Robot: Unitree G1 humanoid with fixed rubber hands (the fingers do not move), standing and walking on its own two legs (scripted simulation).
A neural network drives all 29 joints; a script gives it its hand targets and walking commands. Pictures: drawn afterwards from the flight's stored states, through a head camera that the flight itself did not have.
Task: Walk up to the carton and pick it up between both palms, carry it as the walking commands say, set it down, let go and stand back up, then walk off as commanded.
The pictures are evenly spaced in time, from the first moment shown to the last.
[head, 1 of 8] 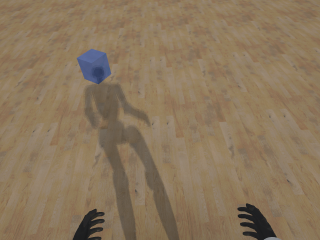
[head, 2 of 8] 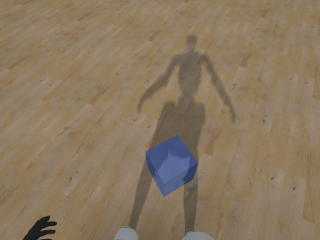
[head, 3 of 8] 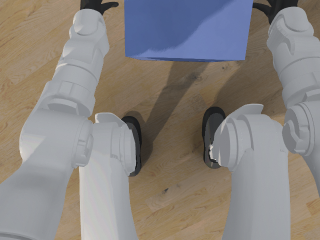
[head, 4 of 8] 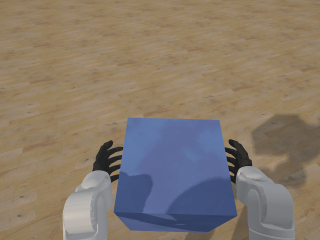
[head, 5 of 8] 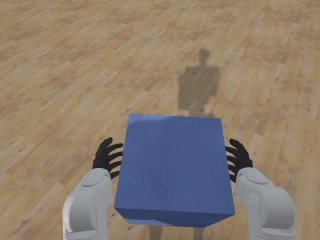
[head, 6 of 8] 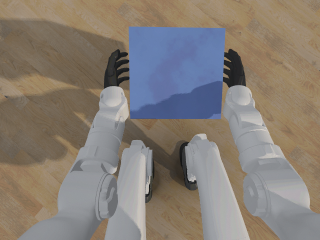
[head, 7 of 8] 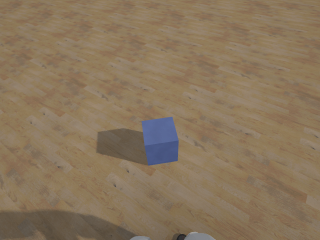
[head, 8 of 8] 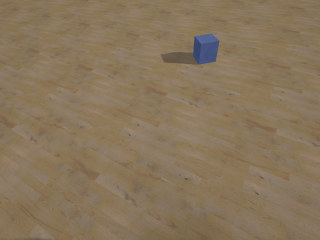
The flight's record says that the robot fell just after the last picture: no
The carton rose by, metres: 0.69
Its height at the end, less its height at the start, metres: +0.00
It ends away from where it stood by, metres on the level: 1.97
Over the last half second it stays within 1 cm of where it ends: yes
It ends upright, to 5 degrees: yes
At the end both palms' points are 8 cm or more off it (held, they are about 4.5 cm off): yes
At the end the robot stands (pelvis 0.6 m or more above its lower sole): yes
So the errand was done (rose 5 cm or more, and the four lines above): yes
